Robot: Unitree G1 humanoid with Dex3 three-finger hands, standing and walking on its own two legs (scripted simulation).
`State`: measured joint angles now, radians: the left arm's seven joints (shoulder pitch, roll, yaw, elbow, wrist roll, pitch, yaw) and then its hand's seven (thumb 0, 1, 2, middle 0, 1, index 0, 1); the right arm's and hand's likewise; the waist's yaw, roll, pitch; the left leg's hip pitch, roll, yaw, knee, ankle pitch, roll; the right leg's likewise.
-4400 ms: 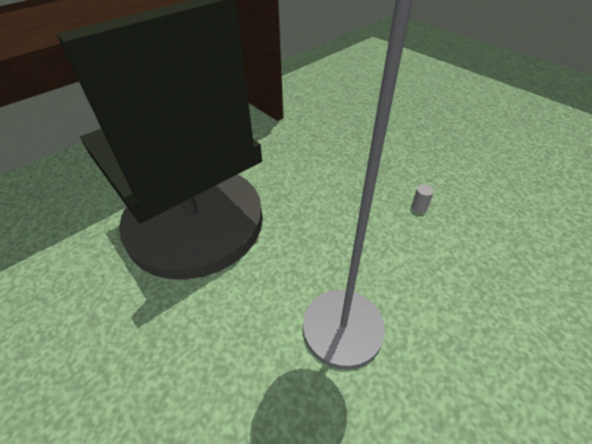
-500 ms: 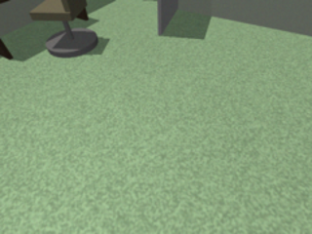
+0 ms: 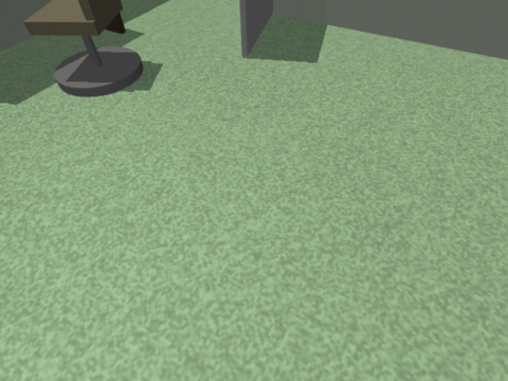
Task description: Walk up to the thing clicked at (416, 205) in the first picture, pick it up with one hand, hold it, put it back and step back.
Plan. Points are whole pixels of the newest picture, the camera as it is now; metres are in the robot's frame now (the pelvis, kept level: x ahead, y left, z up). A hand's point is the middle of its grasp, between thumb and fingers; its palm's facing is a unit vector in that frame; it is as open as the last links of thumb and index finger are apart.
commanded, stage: walk up
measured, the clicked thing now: out of the picture +0.24 +1.36 -0.71
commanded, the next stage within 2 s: stand in 0.50 s
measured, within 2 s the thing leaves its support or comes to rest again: neither
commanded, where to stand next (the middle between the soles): +0.06 +0.02 m, yaw +3 degrees
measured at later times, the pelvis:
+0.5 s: pelvis +0.01 +0.00 +0.00, yaw -2 degrees
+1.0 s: pelvis +0.01 +0.01 +0.01, yaw +2 degrees
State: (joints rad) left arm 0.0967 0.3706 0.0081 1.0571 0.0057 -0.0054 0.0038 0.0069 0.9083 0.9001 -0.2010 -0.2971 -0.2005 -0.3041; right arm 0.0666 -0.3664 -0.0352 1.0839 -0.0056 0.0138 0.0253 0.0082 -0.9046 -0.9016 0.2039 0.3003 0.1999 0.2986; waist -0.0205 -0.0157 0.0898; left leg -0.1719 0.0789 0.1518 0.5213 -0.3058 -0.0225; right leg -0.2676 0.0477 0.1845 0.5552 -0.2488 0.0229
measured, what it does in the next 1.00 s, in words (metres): stands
